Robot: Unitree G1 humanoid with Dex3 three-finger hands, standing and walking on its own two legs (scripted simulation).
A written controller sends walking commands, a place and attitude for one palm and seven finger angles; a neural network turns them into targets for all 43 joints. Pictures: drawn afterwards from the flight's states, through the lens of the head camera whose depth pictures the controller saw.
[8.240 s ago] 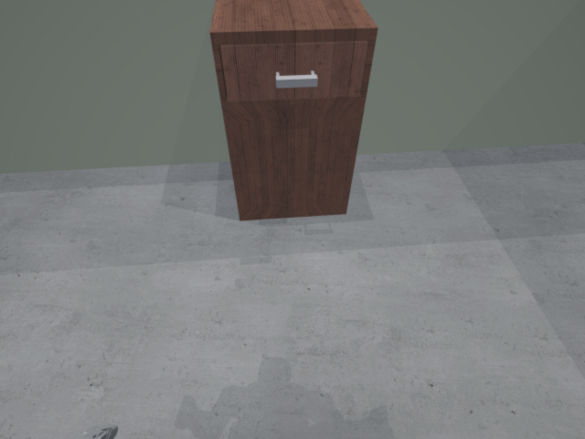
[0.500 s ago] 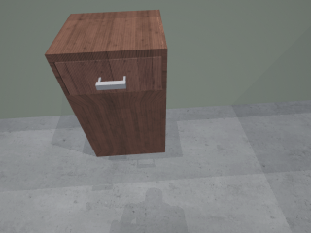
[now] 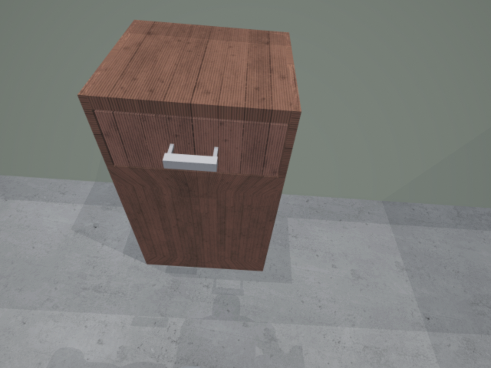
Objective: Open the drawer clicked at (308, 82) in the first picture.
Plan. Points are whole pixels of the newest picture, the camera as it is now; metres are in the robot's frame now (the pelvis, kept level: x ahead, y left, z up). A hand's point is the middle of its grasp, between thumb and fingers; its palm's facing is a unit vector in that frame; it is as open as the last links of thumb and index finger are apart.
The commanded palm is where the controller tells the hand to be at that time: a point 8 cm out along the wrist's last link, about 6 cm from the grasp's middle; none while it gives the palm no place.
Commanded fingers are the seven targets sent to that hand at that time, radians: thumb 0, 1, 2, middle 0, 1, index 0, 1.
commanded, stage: come to a stop and stand still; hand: left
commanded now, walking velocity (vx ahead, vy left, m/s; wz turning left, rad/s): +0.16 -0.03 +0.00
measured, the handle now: (192, 155) +0.59 +0.19 -0.05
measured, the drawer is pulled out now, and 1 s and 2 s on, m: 0.00 0.00 0.00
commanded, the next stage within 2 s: look again from close up in 0.98 s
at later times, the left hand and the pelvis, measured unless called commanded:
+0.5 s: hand out of the picture +0.13 +0.15 -0.14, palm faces +0.04 -0.96 -0.27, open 7.3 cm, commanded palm none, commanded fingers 0.00 0.90 0.90 -0.20 -0.30 -0.20 -0.30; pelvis +0.05 -0.04 +0.01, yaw +0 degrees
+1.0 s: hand out of the picture +0.01 +0.17 -0.16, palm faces +0.05 -0.98 -0.21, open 7.4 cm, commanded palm none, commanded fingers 0.00 0.90 0.90 -0.20 -0.30 -0.20 -0.30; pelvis +0.02 -0.01 +0.02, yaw +0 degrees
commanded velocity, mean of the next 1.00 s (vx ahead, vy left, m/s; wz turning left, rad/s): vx -0.09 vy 0.02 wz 0.00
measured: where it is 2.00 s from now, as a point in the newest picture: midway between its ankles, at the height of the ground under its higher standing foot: outside the picture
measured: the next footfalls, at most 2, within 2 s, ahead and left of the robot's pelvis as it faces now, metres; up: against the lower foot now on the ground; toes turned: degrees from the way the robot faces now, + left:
right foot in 0.32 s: +0.08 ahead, -0.12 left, +0.00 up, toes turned +0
left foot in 0.74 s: +0.07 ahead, +0.10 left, +0.00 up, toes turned +3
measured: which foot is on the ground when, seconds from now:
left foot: down 0.00-0.36, up 0.38-0.72, down 0.74-1.00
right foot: up 0.00-0.30, down 0.32-1.00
